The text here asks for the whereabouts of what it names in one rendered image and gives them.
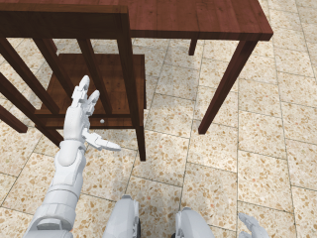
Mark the robot left hand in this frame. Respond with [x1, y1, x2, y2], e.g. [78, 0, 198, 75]
[63, 75, 121, 152]

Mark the left robot forearm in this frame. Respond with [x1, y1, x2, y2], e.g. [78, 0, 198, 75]
[22, 139, 86, 238]

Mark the robot right hand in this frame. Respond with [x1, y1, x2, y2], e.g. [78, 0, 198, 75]
[238, 212, 270, 238]

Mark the left robot thigh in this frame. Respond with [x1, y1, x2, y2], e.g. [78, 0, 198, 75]
[102, 198, 139, 238]

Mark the chair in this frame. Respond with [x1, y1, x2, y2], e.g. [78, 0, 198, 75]
[0, 2, 147, 162]

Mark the table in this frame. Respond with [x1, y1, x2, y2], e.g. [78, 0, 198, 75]
[0, 0, 274, 135]

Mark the right robot thigh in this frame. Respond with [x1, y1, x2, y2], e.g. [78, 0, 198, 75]
[175, 209, 215, 238]

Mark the robot thigh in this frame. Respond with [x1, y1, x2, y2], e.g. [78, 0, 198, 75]
[102, 198, 139, 238]
[175, 209, 215, 238]

